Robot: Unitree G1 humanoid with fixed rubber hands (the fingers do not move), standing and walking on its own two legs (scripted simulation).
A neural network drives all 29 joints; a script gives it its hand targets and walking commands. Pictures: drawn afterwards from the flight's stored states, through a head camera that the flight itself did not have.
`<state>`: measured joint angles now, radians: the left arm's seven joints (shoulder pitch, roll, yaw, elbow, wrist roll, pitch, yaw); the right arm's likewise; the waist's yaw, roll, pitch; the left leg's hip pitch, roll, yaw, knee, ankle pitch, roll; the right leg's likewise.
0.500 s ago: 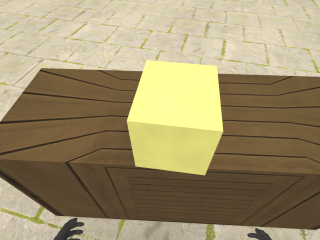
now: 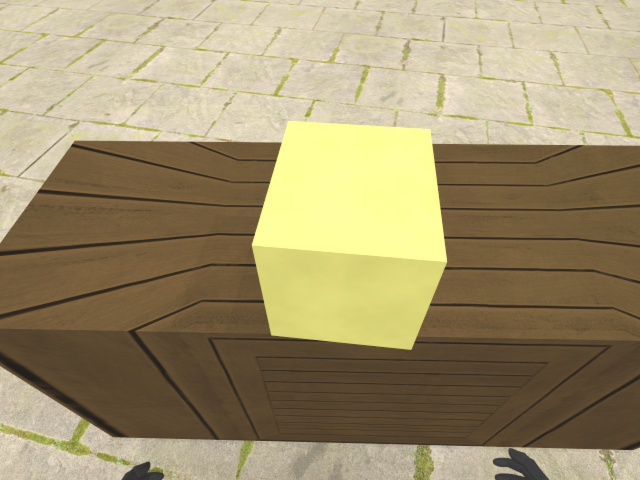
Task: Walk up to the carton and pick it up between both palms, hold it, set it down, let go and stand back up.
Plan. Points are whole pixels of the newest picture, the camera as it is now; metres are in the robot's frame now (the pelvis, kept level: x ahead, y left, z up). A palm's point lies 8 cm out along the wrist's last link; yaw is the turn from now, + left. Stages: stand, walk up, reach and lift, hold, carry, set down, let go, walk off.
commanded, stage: stand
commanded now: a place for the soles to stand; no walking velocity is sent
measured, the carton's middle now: (349, 234) +0.45 -0.02 +0.02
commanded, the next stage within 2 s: reach and lift in 0.06 s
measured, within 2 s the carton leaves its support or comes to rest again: neither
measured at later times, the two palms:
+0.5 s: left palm (139, 447) +0.17 +0.24 -0.06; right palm (542, 456) +0.16 -0.25 -0.05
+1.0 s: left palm (135, 437) +0.17 +0.23 -0.02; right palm (525, 437) +0.17 -0.22 -0.01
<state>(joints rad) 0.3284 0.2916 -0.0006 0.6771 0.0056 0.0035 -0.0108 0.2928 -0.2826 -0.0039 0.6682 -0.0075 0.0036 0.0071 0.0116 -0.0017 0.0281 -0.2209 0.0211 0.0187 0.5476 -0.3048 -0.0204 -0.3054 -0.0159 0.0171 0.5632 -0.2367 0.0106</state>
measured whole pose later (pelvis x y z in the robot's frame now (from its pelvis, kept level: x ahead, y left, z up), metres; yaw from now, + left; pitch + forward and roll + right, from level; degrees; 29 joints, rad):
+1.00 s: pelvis +0.02 +0.01 +0.02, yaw +0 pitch -6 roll +0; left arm 0.35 0.22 -0.03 0.24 -0.08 0.02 0.02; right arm 0.37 -0.16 -0.07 0.37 0.07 -0.19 0.00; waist 0.04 -0.02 0.06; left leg 0.03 0.04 0.05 0.30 -0.21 -0.01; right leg -0.01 0.00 0.01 0.28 -0.15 0.01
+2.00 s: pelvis +0.03 +0.01 +0.02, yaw +1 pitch -5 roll -1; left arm 0.16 0.23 0.03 -0.16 -0.19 0.29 -0.02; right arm 0.24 -0.18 -0.01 -0.14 0.23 0.13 -0.15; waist 0.01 0.01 0.08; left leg 0.00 0.04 0.03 0.30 -0.22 -0.02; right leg -0.02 0.00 0.01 0.26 -0.16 0.01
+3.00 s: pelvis +0.01 +0.01 +0.02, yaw +1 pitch +1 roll -1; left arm -0.72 0.32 0.15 0.40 -0.16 0.59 0.01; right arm -0.65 -0.29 -0.01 0.47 0.38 0.37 -0.16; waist -0.07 -0.01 -0.02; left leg -0.14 0.04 0.03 0.33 -0.20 -0.02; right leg -0.16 0.01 0.01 0.29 -0.14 0.01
